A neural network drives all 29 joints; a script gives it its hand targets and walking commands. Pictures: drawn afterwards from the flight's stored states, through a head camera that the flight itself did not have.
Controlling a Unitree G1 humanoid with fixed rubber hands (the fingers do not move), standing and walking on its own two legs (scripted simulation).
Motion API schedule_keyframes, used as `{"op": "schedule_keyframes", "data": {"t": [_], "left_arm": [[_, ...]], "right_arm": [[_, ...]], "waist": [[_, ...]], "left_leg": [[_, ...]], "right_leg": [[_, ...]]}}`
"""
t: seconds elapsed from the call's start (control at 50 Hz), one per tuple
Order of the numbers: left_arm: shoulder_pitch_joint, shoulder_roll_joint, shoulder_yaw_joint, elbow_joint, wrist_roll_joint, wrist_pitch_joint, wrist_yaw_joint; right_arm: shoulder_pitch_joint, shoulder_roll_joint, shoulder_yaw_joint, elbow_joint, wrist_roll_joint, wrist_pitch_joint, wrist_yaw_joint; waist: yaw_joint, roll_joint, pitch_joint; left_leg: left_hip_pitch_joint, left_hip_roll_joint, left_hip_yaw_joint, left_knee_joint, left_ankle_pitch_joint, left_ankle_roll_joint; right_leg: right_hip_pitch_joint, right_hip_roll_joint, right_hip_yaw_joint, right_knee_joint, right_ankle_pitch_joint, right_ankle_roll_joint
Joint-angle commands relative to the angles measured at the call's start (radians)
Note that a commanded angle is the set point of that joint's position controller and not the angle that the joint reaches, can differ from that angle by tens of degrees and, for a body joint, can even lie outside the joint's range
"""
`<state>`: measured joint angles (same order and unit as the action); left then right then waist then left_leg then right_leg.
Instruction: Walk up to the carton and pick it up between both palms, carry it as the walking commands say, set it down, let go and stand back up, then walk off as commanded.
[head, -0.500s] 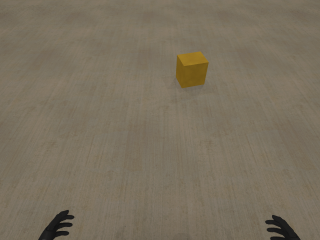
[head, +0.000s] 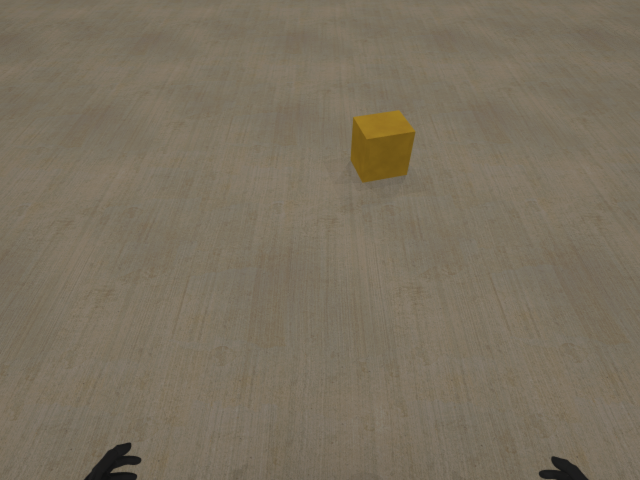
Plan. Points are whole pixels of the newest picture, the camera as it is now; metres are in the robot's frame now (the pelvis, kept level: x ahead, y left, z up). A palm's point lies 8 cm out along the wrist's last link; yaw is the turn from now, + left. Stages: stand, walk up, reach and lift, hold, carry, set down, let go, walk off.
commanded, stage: walk up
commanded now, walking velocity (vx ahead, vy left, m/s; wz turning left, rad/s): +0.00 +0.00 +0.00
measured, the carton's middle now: (380, 146) +1.68 -0.23 -0.65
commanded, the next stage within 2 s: none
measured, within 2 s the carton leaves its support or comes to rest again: neither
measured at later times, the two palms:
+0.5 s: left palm out of the picture +0.05 +0.21 -0.10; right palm (548, 423) +0.24 -0.30 -0.12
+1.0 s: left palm (230, 278) +0.49 +0.21 -0.14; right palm (523, 370) +0.31 -0.29 -0.11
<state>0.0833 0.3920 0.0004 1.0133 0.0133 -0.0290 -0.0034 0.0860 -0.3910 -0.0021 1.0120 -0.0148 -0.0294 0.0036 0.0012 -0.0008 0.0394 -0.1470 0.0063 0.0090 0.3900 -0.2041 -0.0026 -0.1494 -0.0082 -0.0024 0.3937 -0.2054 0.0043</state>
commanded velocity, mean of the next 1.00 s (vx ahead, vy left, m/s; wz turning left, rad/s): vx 0.50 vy -0.02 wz -0.03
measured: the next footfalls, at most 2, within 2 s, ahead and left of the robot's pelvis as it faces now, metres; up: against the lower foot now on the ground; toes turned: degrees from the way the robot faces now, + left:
left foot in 0.70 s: +0.38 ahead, +0.11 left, +0.00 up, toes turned +6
right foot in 1.16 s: +0.60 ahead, -0.21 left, +0.00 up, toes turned -11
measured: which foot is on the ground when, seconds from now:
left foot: down 0.00-0.24, up 0.26-0.68, down 0.70-1.00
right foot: down 0.00-0.68, up 0.70-1.00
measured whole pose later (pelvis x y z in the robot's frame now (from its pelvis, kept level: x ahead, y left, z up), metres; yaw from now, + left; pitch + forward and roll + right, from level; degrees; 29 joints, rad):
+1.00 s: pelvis +0.37 -0.03 +0.00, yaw -2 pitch -1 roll -1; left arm 0.15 0.24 0.05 0.94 0.03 0.01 -0.07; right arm 0.41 -0.23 -0.05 1.04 -0.02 -0.07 0.00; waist -0.05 -0.04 0.06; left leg -0.10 0.09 0.12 0.38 -0.27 -0.02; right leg -0.60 -0.12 -0.04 0.94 -0.10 0.05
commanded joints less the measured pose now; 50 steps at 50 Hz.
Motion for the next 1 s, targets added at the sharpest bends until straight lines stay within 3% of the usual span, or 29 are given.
{"op": "schedule_keyframes", "data": {"t": [0.0,0.02,0.04,0.06,0.1,0.18,0.2,0.22,0.24,0.26,0.28,0.32,0.34,0.38,0.44,0.56,0.6,0.62,0.64,0.66,0.68,0.7,0.72,0.76,0.78,0.8,0.84,0.9,0.98], "left_arm": [[-0.047,0.170,0.031,-0.035,-0.001,-0.009,0.005],[-0.043,0.110,0.082,-0.100,-0.001,0.039,-0.043],[-0.056,0.058,0.055,-0.130,0.008,0.047,-0.049],[-0.098,0.037,0.062,-0.163,0.012,0.051,-0.055],[-0.052,0.027,0.059,-0.161,0.017,0.034,-0.064],[0.116,0.006,0.050,-0.137,0.006,0.026,-0.065],[0.168,0.000,0.048,-0.121,0.004,0.018,-0.054],[0.277,0.028,0.062,-0.084,0.003,0.007,-0.037],[0.466,0.113,0.091,-0.035,0.020,-0.004,-0.023],[0.505,0.185,0.097,-0.039,0.031,-0.015,0.000],[0.441,0.195,0.097,-0.068,0.021,-0.014,0.005],[0.282,0.099,0.082,-0.116,0.013,-0.028,-0.005],[0.265,0.059,0.076,-0.120,0.007,-0.037,-0.005],[0.308,0.015,0.063,-0.099,0.000,-0.054,-0.007],[0.400,-0.010,0.061,-0.064,0.000,-0.063,-0.001],[0.450,-0.020,0.068,-0.033,0.002,-0.056,0.007],[0.416,-0.012,0.072,-0.022,-0.006,-0.051,0.007],[0.421,-0.008,0.072,-0.006,-0.013,-0.046,0.009],[0.424,-0.011,0.069,0.000,-0.019,-0.042,0.010],[0.448,-0.033,0.059,-0.003,-0.019,-0.041,0.010],[0.434,-0.062,0.050,-0.024,-0.009,-0.045,0.012],[0.488,-0.132,0.042,-0.072,-0.008,-0.054,0.013],[0.411,-0.074,0.063,-0.063,0.005,-0.048,0.015],[0.353,-0.080,0.075,-0.045,0.013,-0.035,0.000],[0.352,-0.097,0.074,-0.036,0.015,-0.022,-0.010],[0.363,-0.114,0.072,-0.027,0.020,-0.004,-0.020],[0.325,-0.140,0.065,-0.033,0.024,0.023,-0.034],[0.190,-0.143,0.056,-0.072,0.024,0.041,-0.055],[0.005,-0.133,0.049,-0.136,0.011,0.039,-0.078]], "right_arm": [[-0.047,-0.169,-0.031,-0.034,0.001,-0.010,-0.005],[0.203,-0.163,-0.087,-0.021,-0.006,0.038,-0.023],[0.120,-0.209,-0.088,-0.048,-0.003,0.038,-0.005],[0.105,-0.181,-0.086,-0.071,-0.008,0.037,-0.001],[0.090,-0.154,-0.087,-0.077,-0.009,0.017,-0.004],[0.046,-0.161,-0.090,-0.089,-0.017,0.012,0.009],[0.029,-0.150,-0.085,-0.093,-0.020,0.015,0.014],[0.025,-0.107,-0.072,-0.097,-0.031,0.018,0.024],[0.002,-0.046,-0.055,-0.121,-0.037,0.018,0.031],[-0.042,0.013,-0.033,-0.182,-0.043,0.011,0.027],[-0.050,-0.007,-0.046,-0.184,-0.036,0.014,0.027],[0.006,-0.009,-0.057,-0.158,-0.029,0.004,0.047],[0.033,-0.003,-0.061,-0.145,-0.029,0.009,0.056],[0.052,0.020,-0.063,-0.143,-0.027,0.024,0.067],[-0.018,0.050,-0.056,-0.173,-0.018,0.033,0.070],[-0.185,0.108,-0.032,-0.225,-0.007,0.021,0.078],[-0.149,0.114,-0.030,-0.221,-0.010,0.010,0.070],[-0.070,0.092,-0.037,-0.199,-0.015,0.001,0.060],[0.044,0.066,-0.048,-0.156,-0.023,-0.009,0.048],[0.186,0.017,-0.067,-0.101,-0.035,-0.023,0.033],[0.343,-0.061,-0.091,-0.061,-0.059,-0.034,0.018],[0.408,-0.205,-0.110,-0.068,-0.044,-0.034,0.007],[0.371,-0.161,-0.103,-0.073,-0.021,-0.028,0.008],[0.241,-0.053,-0.078,-0.072,-0.010,-0.034,-0.001],[0.193,0.001,-0.073,-0.076,-0.006,-0.042,-0.004],[0.165,0.034,-0.066,-0.072,-0.004,-0.049,-0.003],[0.189,0.055,-0.059,-0.053,-0.004,-0.059,-0.002],[0.254,0.050,-0.064,-0.032,-0.008,-0.061,-0.009],[0.320,0.021,-0.077,-0.026,-0.011,-0.057,-0.013]], "waist": [[0.000,0.001,-0.056],[-0.060,-0.050,-0.039],[-0.084,0.201,-0.003],[-0.079,0.207,0.032],[-0.034,0.151,0.032],[0.045,0.157,0.033],[0.077,0.140,0.035],[0.128,0.070,0.003],[0.196,-0.198,-0.029],[0.191,-0.232,-0.020],[0.150,-0.131,-0.006],[0.066,-0.103,0.076],[0.048,-0.093,0.076],[0.038,-0.116,0.072],[0.056,-0.159,0.076],[0.080,-0.223,0.109],[0.036,-0.279,0.064],[0.004,-0.273,0.011],[-0.048,-0.184,-0.055],[-0.093,-0.065,-0.154],[-0.145,0.127,-0.216],[-0.152,0.382,-0.309],[-0.131,0.219,-0.273],[-0.029,0.047,-0.092],[0.006,0.047,-0.059],[0.027,0.087,-0.048],[0.035,0.151,-0.026],[0.012,0.172,0.026],[-0.042,0.178,0.094]], "left_leg": [[0.006,0.112,-0.098,-0.079,0.085,0.031],[0.047,0.228,-0.280,-0.096,-0.490,0.084],[0.092,0.331,-0.361,-0.237,-0.619,0.123],[0.026,0.389,-0.399,-0.295,-0.603,0.140],[-0.030,0.351,-0.298,-0.287,-0.496,0.132],[-0.225,0.235,-0.092,-0.207,-0.439,0.088],[-0.272,0.190,-0.050,-0.146,-0.440,0.069],[-0.389,0.110,0.001,0.015,-0.412,0.044],[-0.547,0.033,0.067,0.443,-0.416,0.040],[-0.725,0.026,0.006,0.692,-0.367,0.019],[-0.727,0.105,-0.067,0.749,-0.259,0.021],[-0.644,0.140,-0.072,0.726,-0.066,-0.010],[-0.585,0.136,-0.047,0.716,-0.007,-0.031],[-0.533,0.114,0.002,0.679,0.059,-0.056],[-0.561,0.084,0.045,0.578,0.097,-0.071],[-0.461,0.056,0.111,0.277,0.123,-0.050],[-0.313,0.040,0.132,0.203,0.042,-0.017],[-0.193,0.032,0.148,0.198,0.013,-0.006],[-0.035,0.013,0.183,0.165,0.023,0.003],[0.189,0.020,0.155,0.174,0.005,0.016],[0.357,0.210,-0.120,0.103,-0.100,0.029],[0.458,0.537,-0.638,-0.121,-0.114,0.117],[0.361,0.526,-0.619,-0.141,-0.192,0.166],[0.107,0.436,-0.441,-0.130,0.017,0.130],[0.030,0.376,-0.324,-0.115,0.131,0.112],[-0.019,0.337,-0.223,-0.113,0.198,0.094],[-0.062,0.303,-0.116,-0.121,0.273,0.075],[-0.074,0.301,-0.045,-0.157,0.248,0.072],[-0.044,0.292,0.000,-0.228,0.104,0.069]], "right_leg": [[0.005,-0.110,0.098,-0.079,0.089,-0.034],[-0.222,-0.039,-0.010,0.125,-0.408,0.001],[-0.404,-0.033,-0.008,0.306,-0.334,-0.017],[-0.420,-0.060,-0.009,0.428,-0.261,0.002],[-0.338,-0.073,0.004,0.414,-0.201,0.004],[-0.010,-0.007,-0.122,0.205,-0.157,0.003],[0.088,0.015,-0.172,0.107,-0.113,0.002],[0.279,-0.015,-0.159,0.037,-0.111,-0.003],[0.379,-0.254,0.151,-0.114,-0.264,-0.024],[0.309,-0.515,0.595,-0.278,-0.503,-0.101],[0.216,-0.565,0.677,-0.327,-0.633,-0.154],[0.098,-0.408,0.420,-0.311,-0.464,-0.123],[0.070,-0.351,0.306,-0.300,-0.340,-0.100],[0.058,-0.301,0.157,-0.280,-0.102,-0.078],[0.123,-0.290,0.079,-0.252,0.134,-0.082],[0.140,-0.282,-0.017,-0.252,0.280,-0.089],[0.117,-0.245,-0.086,-0.195,0.335,-0.082],[0.103,-0.219,-0.103,-0.106,0.375,-0.081],[0.067,-0.188,-0.123,0.068,0.436,-0.078],[-0.037,-0.149,-0.117,0.312,0.428,-0.072],[-0.259,-0.096,-0.069,0.596,-0.024,-0.047],[-0.515,0.006,-0.013,0.862,-0.374,-0.030],[-0.517,-0.070,0.092,0.949,-0.329,-0.048],[-0.476,-0.116,0.103,0.913,-0.158,-0.043],[-0.437,-0.133,0.092,0.896,-0.099,-0.026],[-0.406,-0.137,0.074,0.877,-0.058,-0.010],[-0.395,-0.129,0.036,0.836,0.005,0.016],[-0.436,-0.135,0.000,0.716,0.087,0.042],[-0.410,-0.122,-0.036,0.393,0.154,0.050]]}}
